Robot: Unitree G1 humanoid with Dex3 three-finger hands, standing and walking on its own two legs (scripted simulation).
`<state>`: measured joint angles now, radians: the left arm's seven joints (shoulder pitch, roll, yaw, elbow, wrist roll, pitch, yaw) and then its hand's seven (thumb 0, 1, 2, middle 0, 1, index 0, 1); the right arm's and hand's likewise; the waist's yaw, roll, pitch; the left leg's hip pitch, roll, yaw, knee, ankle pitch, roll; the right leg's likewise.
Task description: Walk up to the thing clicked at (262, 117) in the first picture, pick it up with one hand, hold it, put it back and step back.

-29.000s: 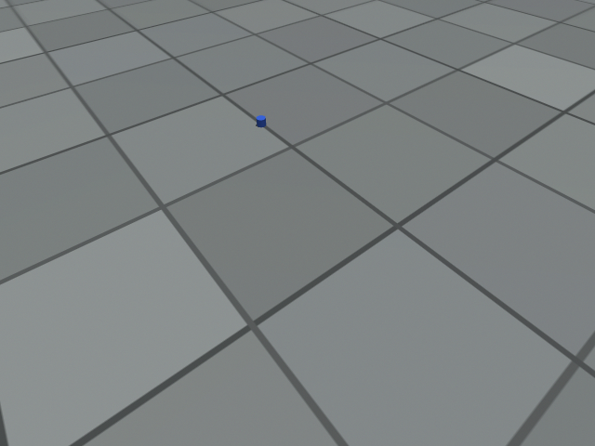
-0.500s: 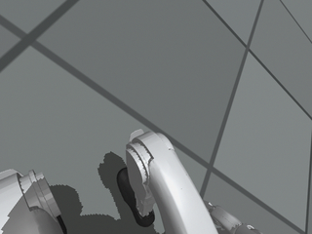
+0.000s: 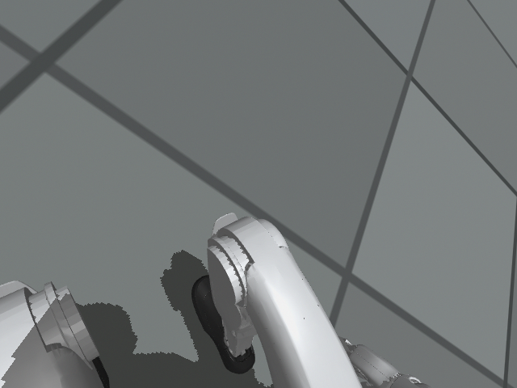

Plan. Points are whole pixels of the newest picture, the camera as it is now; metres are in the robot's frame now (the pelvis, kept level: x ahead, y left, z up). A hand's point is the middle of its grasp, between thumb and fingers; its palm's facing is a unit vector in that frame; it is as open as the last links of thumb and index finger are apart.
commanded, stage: withdraw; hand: left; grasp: from above
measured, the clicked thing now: out of the picture +0.44 +0.36 -0.28
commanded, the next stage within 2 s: home in 0.98 s
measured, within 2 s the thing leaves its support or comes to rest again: neither
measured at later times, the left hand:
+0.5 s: hand out of the picture +0.43 +0.37 -0.13, palm faces -0.31 -0.09 -0.95, open 14.0 cm
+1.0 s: hand out of the picture +0.42 +0.36 -0.12, palm faces -0.45 -0.12 -0.88, open 13.9 cm
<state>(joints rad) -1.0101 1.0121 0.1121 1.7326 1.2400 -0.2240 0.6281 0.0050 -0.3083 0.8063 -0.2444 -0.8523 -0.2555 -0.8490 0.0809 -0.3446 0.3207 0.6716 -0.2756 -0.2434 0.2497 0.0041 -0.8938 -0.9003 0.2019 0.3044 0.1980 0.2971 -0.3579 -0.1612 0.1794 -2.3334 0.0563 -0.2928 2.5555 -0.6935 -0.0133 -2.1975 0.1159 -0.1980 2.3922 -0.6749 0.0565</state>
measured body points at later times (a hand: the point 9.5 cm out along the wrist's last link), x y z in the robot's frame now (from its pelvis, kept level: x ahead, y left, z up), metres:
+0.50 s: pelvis +0.00 +0.00 +0.02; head +0.21 +0.11 +0.40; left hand +0.45 +0.37 -0.07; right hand +0.11 -0.25 -0.07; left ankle +0.07 +0.13 -0.27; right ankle +0.11 -0.11 -0.27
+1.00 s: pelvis -0.01 -0.01 +0.03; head +0.20 +0.10 +0.41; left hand +0.44 +0.36 -0.07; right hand +0.07 -0.28 -0.06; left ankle +0.07 +0.13 -0.27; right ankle +0.11 -0.11 -0.27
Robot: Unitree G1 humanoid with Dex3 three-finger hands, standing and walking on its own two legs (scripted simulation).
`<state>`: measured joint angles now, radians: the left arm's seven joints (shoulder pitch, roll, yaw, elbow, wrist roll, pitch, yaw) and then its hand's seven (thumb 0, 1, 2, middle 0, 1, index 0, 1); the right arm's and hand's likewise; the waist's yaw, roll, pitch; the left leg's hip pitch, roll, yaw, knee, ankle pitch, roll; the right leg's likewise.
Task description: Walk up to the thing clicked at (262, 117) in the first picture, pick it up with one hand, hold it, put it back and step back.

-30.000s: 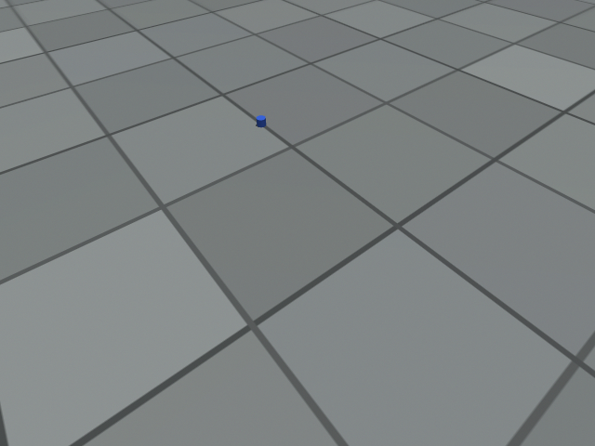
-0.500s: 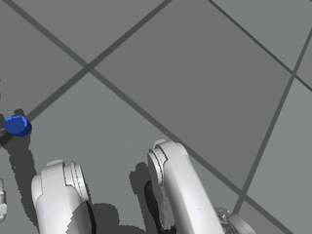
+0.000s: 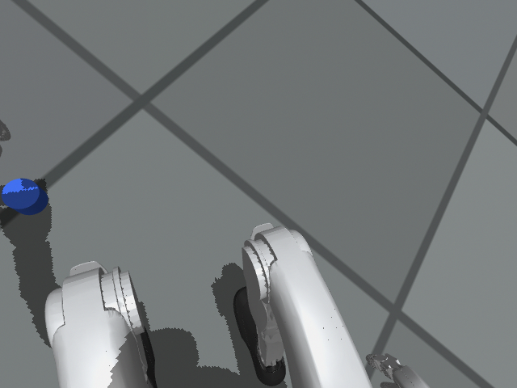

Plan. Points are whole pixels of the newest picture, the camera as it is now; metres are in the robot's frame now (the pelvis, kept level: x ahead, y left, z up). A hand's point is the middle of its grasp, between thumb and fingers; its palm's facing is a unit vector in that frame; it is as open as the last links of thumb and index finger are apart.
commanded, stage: home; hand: left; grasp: from above
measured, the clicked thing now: (26, 197) +0.49 +0.31 -0.30
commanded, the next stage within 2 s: none
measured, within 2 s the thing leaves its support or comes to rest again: neither
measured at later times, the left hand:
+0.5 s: hand out of the picture +0.41 +0.30 -0.03, palm faces -0.32 -0.38 -0.87, open 10.1 cm
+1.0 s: hand out of the picture +0.26 +0.25 +0.18, palm faces +0.05 -0.91 -0.41, open 7.4 cm
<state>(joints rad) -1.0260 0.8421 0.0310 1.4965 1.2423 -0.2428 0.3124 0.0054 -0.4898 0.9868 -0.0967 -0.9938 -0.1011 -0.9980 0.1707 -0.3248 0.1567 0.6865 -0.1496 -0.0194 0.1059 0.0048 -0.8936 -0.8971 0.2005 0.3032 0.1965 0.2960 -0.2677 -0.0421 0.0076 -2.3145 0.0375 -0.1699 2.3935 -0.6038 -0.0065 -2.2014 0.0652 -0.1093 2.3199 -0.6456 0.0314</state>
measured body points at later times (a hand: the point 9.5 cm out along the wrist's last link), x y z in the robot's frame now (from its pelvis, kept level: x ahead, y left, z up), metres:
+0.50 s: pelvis +0.02 +0.00 +0.09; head +0.21 +0.05 +0.49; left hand +0.42 +0.32 +0.02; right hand +0.13 -0.25 -0.04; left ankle +0.10 +0.13 -0.30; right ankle +0.11 -0.12 -0.30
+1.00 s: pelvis +0.04 +0.01 +0.27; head +0.14 +0.05 +0.70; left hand +0.26 +0.29 +0.20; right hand +0.27 -0.20 +0.18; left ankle +0.09 +0.13 -0.30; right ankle +0.11 -0.12 -0.30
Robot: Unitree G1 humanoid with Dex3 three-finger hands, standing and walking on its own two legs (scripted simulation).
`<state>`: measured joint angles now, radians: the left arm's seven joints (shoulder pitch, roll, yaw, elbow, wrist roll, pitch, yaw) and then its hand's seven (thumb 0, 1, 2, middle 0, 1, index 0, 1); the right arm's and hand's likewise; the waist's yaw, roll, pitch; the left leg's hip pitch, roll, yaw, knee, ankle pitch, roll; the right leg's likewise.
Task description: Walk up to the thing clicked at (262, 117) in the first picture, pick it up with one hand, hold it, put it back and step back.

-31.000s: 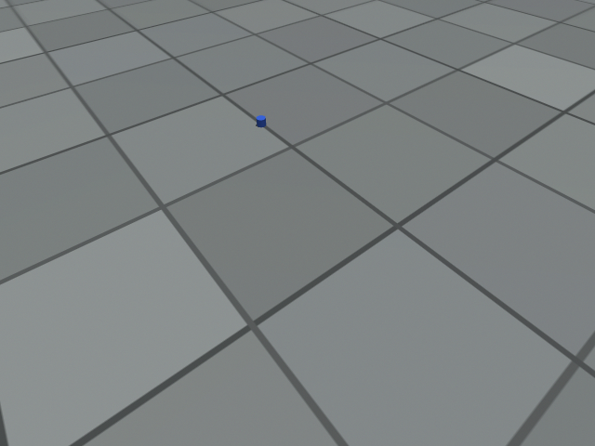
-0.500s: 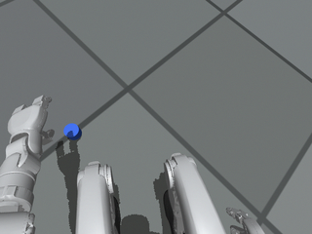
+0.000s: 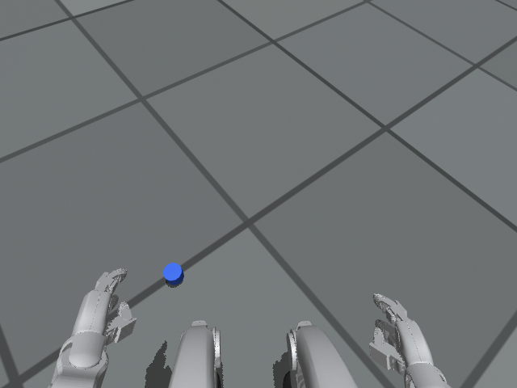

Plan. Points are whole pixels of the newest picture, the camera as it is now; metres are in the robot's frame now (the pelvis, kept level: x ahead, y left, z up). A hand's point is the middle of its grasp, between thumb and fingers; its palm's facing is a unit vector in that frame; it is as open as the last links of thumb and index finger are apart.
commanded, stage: home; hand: left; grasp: from above
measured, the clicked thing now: (173, 274) +0.49 +0.24 -0.57
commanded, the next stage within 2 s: none
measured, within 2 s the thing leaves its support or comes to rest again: neither
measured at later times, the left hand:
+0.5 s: hand (94, 342) +0.21 +0.19 +0.07, palm faces +0.10 -0.97 -0.21, open 7.4 cm
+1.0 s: hand (102, 347) +0.21 +0.18 +0.07, palm faces +0.10 -0.97 -0.20, open 7.4 cm
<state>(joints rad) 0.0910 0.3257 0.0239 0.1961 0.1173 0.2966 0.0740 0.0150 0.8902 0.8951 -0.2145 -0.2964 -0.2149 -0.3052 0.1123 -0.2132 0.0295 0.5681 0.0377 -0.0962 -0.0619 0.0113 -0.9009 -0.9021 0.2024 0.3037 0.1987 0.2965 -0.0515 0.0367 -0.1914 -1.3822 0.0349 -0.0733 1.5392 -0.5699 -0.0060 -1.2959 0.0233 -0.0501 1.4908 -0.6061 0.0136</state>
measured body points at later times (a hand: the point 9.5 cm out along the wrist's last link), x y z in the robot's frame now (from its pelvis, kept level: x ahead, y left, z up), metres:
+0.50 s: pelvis +0.06 +0.00 +0.12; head +0.07 +0.01 +0.57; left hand +0.20 +0.24 +0.09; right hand +0.22 -0.24 +0.05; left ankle +0.07 +0.12 -0.56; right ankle +0.05 -0.13 -0.56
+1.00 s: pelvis +0.06 +0.00 +0.12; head +0.07 +0.00 +0.57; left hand +0.20 +0.23 +0.09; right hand +0.22 -0.24 +0.05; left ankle +0.07 +0.12 -0.56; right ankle +0.05 -0.13 -0.56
